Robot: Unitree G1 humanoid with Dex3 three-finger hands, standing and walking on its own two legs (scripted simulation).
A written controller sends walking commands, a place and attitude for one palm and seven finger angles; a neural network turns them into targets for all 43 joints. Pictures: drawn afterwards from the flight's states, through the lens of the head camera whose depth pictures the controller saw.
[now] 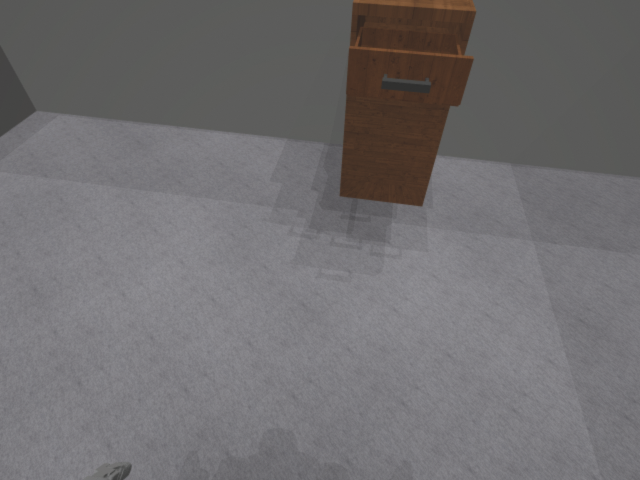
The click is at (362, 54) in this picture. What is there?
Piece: drawer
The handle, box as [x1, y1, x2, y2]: [381, 74, 430, 92]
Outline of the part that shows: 382,79 381,88 428,92 430,87 430,82 428,81 428,78 425,78 424,81 387,78 386,74 384,74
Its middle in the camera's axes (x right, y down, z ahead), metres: +0.25 -0.46 +1.14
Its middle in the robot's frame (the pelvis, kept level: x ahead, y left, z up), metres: +1.18 -0.19 -0.03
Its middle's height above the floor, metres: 0.74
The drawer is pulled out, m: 0.29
